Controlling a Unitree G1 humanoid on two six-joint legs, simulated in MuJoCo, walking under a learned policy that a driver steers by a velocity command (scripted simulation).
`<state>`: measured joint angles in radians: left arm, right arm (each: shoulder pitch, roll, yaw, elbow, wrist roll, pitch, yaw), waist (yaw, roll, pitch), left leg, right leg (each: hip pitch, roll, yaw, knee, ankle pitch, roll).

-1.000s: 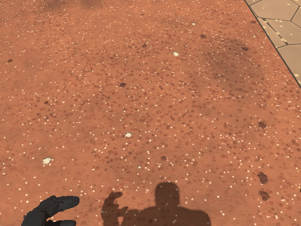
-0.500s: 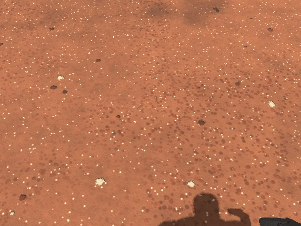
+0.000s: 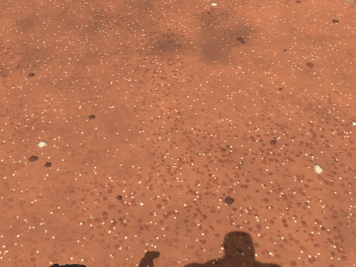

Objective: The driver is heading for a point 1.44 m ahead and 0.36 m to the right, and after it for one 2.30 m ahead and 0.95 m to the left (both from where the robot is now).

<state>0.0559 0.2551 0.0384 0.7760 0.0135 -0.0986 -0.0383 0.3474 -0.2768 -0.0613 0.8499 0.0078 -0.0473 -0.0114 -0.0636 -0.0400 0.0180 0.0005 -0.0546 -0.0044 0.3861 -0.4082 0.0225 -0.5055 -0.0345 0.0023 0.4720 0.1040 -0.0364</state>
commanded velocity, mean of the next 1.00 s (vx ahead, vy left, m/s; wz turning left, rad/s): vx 0.12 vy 0.00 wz -0.24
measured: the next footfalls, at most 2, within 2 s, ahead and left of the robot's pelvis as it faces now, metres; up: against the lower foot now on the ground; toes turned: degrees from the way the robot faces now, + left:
left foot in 0.34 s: +0.15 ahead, +0.13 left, +0.00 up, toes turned -1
left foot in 1.10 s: +0.33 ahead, +0.08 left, +0.00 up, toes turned -26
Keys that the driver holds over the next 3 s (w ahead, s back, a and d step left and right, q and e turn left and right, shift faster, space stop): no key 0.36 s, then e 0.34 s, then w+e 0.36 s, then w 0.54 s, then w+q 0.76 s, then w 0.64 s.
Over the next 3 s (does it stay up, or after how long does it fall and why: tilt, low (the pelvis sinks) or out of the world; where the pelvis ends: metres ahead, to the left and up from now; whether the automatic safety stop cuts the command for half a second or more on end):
stays up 1.16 -0.32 0.01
